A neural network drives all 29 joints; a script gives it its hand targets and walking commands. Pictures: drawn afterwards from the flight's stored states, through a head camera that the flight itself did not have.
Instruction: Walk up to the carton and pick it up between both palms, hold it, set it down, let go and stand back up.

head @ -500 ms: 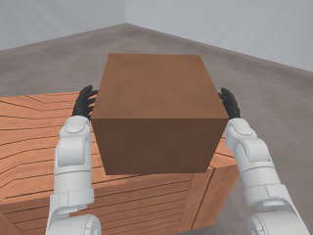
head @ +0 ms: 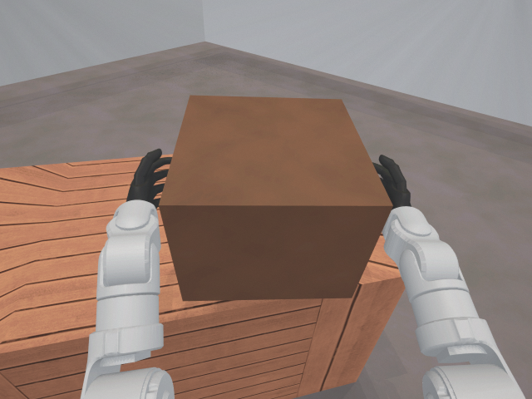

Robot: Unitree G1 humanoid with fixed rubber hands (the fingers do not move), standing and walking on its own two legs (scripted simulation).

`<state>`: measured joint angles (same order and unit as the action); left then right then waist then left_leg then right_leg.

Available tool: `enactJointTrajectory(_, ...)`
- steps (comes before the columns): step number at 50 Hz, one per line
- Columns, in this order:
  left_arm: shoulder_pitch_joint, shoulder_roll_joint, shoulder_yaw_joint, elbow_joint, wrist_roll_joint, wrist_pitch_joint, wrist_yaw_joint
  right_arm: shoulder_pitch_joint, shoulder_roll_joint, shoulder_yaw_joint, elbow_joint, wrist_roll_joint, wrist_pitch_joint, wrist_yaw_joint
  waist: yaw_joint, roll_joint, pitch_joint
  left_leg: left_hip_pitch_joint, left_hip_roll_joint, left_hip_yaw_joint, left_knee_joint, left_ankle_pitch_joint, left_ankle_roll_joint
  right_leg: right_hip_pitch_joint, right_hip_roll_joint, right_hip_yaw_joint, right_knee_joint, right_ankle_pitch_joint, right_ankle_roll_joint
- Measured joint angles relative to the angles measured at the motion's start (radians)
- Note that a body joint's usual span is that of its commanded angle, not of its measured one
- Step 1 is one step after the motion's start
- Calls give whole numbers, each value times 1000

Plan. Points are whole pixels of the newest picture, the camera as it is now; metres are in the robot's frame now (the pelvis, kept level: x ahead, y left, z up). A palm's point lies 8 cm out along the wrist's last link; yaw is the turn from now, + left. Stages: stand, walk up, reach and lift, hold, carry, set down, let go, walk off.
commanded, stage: hold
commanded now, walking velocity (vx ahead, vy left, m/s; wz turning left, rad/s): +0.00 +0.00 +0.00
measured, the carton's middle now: (267, 192) +0.43 +0.00 +0.14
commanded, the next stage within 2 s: none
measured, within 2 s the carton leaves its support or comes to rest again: neither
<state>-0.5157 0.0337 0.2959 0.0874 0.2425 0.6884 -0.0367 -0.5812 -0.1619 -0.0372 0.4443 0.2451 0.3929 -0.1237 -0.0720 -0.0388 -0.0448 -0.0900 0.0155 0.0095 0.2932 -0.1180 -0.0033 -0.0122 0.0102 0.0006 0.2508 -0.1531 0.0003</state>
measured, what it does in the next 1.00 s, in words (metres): stands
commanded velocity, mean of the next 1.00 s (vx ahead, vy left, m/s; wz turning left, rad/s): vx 0.00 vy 0.00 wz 0.00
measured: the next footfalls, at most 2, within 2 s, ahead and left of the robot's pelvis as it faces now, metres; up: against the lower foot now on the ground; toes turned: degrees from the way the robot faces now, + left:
none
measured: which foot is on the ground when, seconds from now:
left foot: down 0.00-1.00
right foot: down 0.00-1.00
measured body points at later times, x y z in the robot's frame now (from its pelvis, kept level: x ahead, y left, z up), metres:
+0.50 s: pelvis +0.00 +0.00 +0.00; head -0.05 +0.02 +0.45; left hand +0.37 +0.20 +0.19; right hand +0.38 -0.17 +0.18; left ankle +0.03 +0.12 -0.75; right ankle +0.00 -0.12 -0.75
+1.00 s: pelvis +0.01 +0.00 +0.00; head -0.04 +0.02 +0.45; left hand +0.37 +0.19 +0.19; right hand +0.38 -0.17 +0.18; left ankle +0.03 +0.12 -0.75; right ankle +0.00 -0.12 -0.75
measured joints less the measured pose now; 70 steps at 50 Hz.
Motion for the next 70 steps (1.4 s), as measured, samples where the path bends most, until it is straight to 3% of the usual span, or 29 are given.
enactJointTrajectory(7, -28, 5, 14, 30, 1, 2, 3, -42, 5, -12, 45, -20, -1, 12, 13, 3, -12, -11, 1, 3, -17, 15, 0, -19, 1, 3, -2, 9, -2)
enactJointTrajectory(14, -38, 14, 22, 51, 4, -7, -5, -57, 17, -19, 68, -37, -7, 13, 5, -3, -10, -5, -2, -10, -19, 17, -1, -7, -1, -10, -9, 8, -2)
enactJointTrajectory(19, -29, 14, 18, 46, 7, -11, -8, -45, 18, -16, 60, -33, -12, 10, -1, -6, -5, 2, -4, -14, -12, 10, -1, 5, -3, -15, -9, 3, -1)
enactJointTrajectory(31, -26, 20, 8, 26, -5, -10, -2, -38, 7, 1, 40, -23, -20, 2, 21, 3, -1, -4, -7, -6, -7, 4, 5, -3, -6, -5, -7, 2, 4)
enactJointTrajectory(53, 16, 7, 2, -41, 4, 18, -6, -4, -4, 25, -21, 4, 9, -13, 6, 11, 4, 11, -5, -13, -3, -6, 1, 20, -1, -7, -20, 1, 1)
enactJointTrajectory(70, -29, 26, 24, 25, 1, 3, -17, -46, 23, -3, 29, -30, 8, -9, 14, -5, -2, -3, -5, -22, -11, 10, -2, 0, 0, -15, -10, 5, -4)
